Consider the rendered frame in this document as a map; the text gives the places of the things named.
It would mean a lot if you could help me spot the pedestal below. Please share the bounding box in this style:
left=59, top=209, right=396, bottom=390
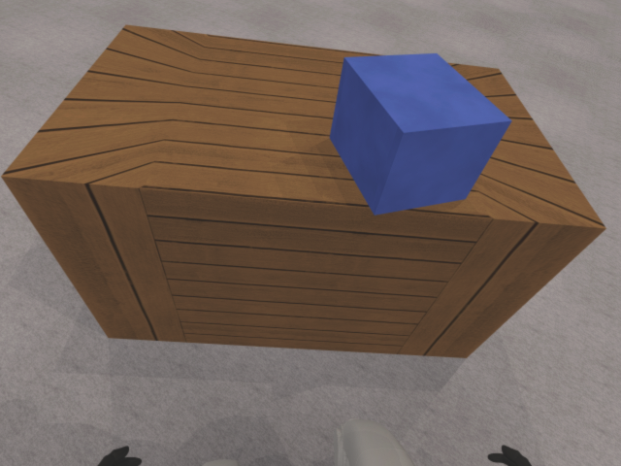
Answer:
left=1, top=25, right=606, bottom=358

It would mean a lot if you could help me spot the right robot thigh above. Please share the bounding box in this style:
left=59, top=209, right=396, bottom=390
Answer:
left=334, top=419, right=415, bottom=466

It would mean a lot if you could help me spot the robot right hand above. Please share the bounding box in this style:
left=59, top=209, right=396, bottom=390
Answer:
left=488, top=445, right=532, bottom=466

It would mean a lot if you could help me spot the carton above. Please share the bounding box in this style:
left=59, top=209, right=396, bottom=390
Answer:
left=330, top=53, right=512, bottom=216

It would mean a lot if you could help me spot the robot left hand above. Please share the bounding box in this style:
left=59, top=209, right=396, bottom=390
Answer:
left=98, top=446, right=142, bottom=466

